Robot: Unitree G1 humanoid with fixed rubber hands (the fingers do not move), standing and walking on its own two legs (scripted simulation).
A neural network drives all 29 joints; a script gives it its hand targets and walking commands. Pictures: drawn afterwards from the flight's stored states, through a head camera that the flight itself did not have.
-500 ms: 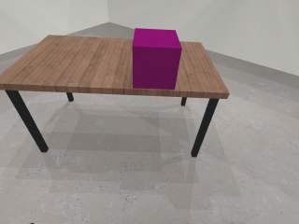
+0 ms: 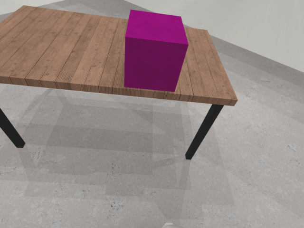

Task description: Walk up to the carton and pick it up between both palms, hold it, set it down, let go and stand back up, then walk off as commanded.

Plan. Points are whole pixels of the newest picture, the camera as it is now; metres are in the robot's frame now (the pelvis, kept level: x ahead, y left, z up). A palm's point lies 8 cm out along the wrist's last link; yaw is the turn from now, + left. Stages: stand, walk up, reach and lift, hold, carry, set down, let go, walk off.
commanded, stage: walk off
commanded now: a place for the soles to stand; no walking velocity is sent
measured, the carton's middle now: (152, 51) +0.84 +0.00 +0.03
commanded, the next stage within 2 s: none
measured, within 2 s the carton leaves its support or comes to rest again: neither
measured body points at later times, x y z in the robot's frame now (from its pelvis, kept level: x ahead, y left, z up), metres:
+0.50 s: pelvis +0.21 -0.01 +0.00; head +0.21 -0.02 +0.45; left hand +0.37 +0.28 -0.07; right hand +0.31 -0.34 -0.08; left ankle +0.31 +0.13 -0.71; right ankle +0.12 -0.11 -0.72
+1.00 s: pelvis +0.20 -0.05 +0.01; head +0.26 -0.08 +0.45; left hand +0.33 +0.27 -0.06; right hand +0.34 -0.37 -0.09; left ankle +0.17 +0.10 -0.65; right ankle +0.24 -0.18 -0.72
